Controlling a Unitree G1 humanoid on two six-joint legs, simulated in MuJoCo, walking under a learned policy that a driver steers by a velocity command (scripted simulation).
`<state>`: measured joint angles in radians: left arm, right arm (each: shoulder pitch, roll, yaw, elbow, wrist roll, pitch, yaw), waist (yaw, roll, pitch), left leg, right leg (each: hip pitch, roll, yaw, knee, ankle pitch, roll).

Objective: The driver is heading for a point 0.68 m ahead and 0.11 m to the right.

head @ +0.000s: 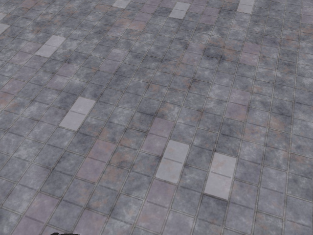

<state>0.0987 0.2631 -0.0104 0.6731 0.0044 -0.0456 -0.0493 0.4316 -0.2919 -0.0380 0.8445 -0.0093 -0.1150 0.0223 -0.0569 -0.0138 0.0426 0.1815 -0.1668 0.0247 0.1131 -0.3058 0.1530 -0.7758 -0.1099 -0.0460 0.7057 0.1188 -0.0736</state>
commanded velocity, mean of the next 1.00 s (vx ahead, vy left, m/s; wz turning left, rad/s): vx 0.67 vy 0.00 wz -0.43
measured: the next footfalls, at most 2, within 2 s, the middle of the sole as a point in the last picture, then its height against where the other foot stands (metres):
right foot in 0.12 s outside the picture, level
left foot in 0.54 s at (164, 163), level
